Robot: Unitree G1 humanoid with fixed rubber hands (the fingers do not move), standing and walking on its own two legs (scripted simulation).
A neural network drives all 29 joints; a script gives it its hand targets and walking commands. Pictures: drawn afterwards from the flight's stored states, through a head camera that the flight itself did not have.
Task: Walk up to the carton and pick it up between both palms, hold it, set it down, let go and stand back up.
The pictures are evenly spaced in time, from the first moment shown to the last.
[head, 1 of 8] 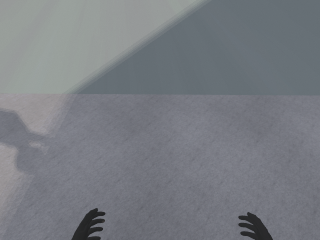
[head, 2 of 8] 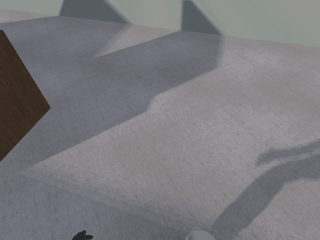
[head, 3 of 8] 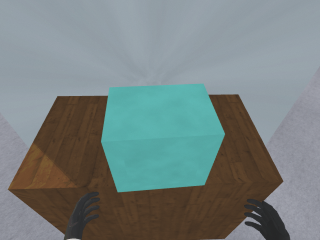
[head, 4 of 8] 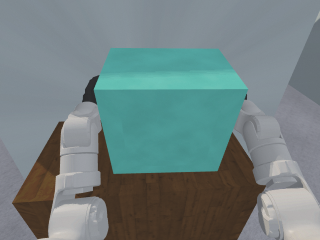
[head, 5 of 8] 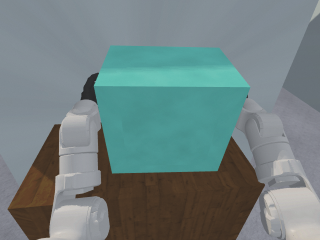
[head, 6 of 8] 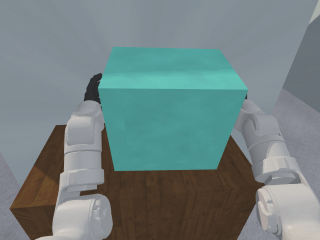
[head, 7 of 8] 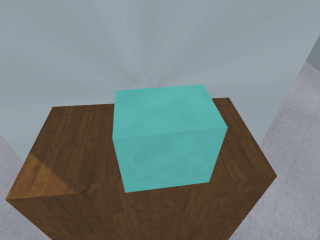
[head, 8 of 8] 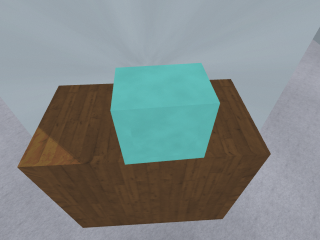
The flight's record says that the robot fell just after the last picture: no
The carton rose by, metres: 0.20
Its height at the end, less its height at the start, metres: +0.00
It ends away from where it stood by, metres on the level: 0.02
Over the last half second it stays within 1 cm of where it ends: yes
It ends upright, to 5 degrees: yes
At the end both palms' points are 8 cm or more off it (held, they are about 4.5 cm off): yes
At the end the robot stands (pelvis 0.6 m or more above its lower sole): yes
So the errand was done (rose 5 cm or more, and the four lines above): yes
